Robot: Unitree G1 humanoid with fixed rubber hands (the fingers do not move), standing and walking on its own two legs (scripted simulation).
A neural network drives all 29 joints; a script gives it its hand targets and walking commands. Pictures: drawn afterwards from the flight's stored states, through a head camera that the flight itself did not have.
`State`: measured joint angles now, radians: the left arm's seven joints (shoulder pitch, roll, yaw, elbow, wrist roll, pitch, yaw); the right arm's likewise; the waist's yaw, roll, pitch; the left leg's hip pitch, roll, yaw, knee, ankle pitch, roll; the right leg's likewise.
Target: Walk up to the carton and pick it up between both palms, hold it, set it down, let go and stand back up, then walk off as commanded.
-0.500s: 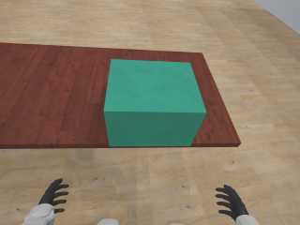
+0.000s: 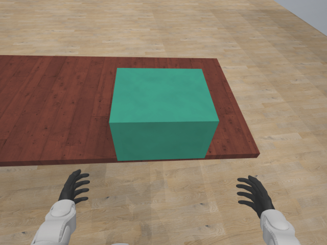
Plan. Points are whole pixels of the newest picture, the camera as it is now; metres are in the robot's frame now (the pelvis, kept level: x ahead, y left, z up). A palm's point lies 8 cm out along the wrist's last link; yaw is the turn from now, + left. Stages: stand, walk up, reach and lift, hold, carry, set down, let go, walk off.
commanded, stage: reach and lift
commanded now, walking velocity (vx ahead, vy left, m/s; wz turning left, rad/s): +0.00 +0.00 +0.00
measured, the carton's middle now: (161, 113) +0.50 +0.02 +0.01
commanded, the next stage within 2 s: none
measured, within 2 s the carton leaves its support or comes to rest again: neither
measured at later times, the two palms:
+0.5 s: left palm (66, 180) +0.26 +0.25 -0.01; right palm (250, 179) +0.28 -0.22 -0.01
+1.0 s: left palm (78, 155) +0.32 +0.23 +0.02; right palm (250, 160) +0.33 -0.22 +0.02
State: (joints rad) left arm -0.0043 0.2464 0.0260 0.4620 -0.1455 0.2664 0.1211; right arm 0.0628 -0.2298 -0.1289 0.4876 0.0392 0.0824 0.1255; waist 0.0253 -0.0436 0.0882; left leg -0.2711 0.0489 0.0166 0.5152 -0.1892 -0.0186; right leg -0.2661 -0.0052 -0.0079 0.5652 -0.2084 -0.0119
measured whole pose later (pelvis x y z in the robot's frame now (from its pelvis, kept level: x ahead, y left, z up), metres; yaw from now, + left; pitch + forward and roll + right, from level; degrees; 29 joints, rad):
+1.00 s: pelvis +0.11 +0.02 +0.01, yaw +0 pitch -1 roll -1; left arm 0.25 0.20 -0.04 0.17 -0.18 -0.13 0.11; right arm 0.16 -0.32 0.03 0.44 0.36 -0.33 0.08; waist 0.02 -0.01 0.04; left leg -0.13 0.06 0.02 0.41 -0.26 -0.04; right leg -0.07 0.00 0.00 0.34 -0.25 0.01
